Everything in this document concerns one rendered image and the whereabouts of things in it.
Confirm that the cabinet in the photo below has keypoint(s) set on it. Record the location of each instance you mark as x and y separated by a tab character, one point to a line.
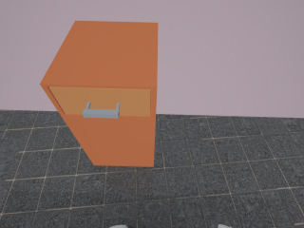
109	54

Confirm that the drawer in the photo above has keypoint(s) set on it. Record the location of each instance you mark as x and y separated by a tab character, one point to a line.
133	101

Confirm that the handle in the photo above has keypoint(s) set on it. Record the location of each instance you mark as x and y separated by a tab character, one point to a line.
101	113

